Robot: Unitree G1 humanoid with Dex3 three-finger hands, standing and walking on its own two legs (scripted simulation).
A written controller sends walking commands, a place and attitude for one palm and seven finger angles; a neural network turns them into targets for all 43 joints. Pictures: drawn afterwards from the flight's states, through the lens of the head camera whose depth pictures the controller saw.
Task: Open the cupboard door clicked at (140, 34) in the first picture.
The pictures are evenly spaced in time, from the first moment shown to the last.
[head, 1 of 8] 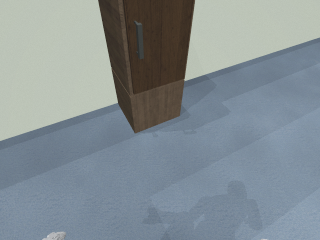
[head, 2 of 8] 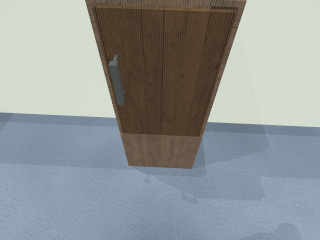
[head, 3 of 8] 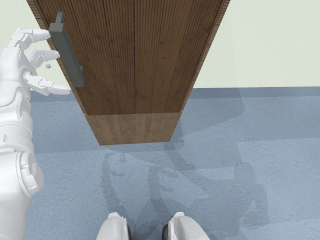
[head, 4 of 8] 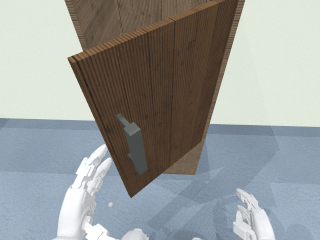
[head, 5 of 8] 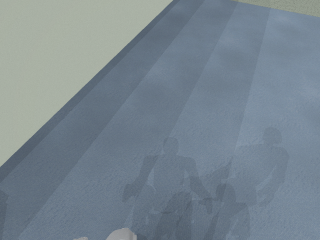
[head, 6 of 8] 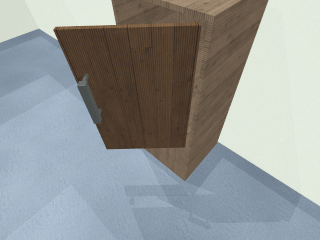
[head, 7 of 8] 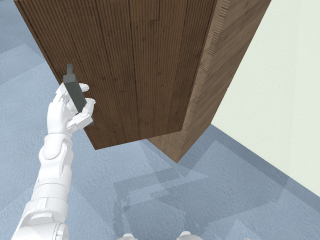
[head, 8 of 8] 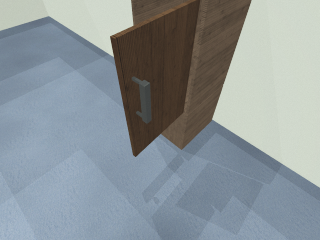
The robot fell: no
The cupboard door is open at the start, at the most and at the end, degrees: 0 93 93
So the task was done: yes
